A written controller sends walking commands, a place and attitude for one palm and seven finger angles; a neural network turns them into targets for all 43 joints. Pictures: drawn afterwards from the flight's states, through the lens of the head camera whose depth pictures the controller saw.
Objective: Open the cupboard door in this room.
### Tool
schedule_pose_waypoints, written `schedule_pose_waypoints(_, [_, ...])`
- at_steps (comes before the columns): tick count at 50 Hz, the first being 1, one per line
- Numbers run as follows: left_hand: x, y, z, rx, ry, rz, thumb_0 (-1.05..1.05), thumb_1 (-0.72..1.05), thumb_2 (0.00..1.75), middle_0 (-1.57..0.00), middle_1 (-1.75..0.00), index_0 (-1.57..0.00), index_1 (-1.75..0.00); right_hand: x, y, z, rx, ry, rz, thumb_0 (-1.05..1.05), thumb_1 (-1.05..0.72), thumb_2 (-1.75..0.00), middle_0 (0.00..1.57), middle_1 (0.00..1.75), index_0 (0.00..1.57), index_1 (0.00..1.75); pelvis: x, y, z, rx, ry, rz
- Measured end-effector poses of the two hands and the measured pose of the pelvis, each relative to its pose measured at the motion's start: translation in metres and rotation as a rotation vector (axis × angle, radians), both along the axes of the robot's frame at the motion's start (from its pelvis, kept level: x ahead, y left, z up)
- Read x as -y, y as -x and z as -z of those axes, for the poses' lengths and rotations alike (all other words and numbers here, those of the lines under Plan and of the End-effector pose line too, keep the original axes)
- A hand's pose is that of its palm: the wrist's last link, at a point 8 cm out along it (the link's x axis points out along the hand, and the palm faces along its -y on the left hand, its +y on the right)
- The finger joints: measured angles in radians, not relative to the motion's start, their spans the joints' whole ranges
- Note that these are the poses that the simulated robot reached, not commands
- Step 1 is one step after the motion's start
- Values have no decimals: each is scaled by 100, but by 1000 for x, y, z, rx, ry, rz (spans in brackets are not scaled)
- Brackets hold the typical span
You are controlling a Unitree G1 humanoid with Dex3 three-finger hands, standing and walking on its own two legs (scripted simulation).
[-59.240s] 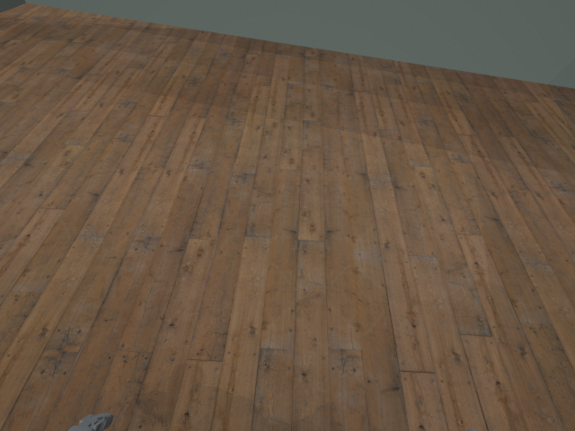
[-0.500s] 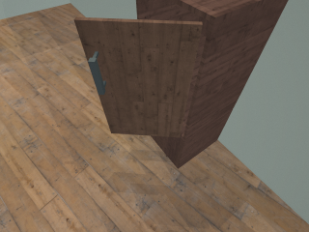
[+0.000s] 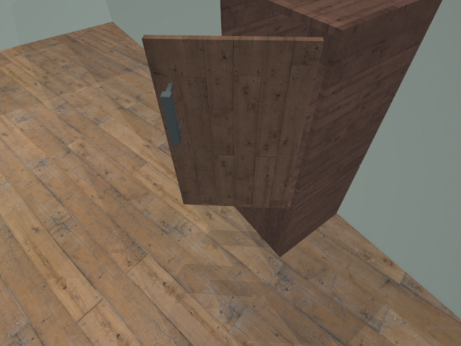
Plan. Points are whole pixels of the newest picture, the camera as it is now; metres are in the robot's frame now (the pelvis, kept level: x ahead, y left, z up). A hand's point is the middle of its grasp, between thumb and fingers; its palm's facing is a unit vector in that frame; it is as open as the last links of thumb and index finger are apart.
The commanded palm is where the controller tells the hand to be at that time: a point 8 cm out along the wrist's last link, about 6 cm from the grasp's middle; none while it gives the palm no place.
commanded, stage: come to a stop and stand still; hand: left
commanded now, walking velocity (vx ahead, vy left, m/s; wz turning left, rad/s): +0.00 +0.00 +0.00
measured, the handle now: (173, 114) +0.60 +0.19 +0.06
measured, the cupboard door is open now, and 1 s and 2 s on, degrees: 50 50 50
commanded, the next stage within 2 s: look again from close up in 1.04 s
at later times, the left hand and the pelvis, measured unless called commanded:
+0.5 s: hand out of the picture +0.05 +0.15 -0.17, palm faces +0.00 -0.98 -0.21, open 7.4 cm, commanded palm none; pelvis +0.02 -0.03 +0.00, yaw +0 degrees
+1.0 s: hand out of the picture +0.05 +0.12 -0.17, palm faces +0.03 -0.98 -0.20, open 7.4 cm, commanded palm none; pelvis +0.04 -0.06 +0.00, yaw +1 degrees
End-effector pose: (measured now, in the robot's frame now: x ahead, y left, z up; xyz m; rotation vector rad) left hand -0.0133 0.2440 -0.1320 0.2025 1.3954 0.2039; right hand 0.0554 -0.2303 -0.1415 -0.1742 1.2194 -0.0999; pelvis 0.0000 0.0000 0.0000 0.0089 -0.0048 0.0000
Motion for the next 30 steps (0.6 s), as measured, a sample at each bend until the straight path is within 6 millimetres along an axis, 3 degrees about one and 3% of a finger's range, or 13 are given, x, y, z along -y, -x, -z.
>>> schedule_pose_waypoints(15, [34, -36, 7, 27, 55, 32, 1, 91, 90, -20, -30, -20, -30, 15, 24, 0, -107, 6, 39, 0, -91, -89, 20, 30, 20, 29, 17, -14, -3, -1, -5, 3])
schedule_pose_waypoints(30, [55, -58, 5, 50, 45, 32, 1, 91, 90, -20, -30, -20, -30, 34, 16, 2, -134, 1, 51, 0, -91, -89, 20, 30, 20, 29, 41, -27, -4, -3, -5, 0])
